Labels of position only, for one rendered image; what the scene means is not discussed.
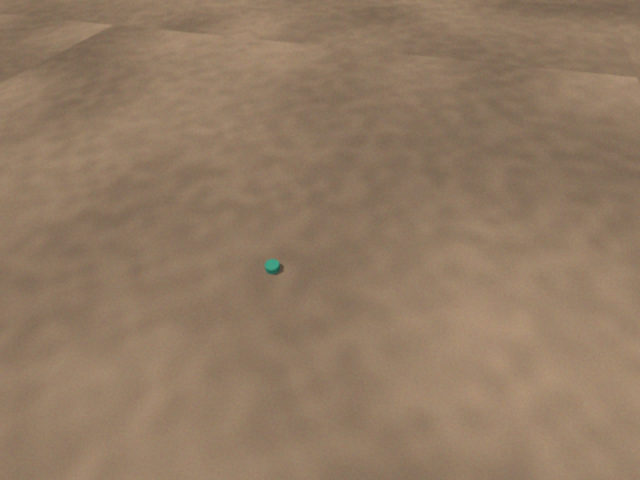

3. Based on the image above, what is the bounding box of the tin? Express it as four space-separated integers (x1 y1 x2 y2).
265 259 280 274

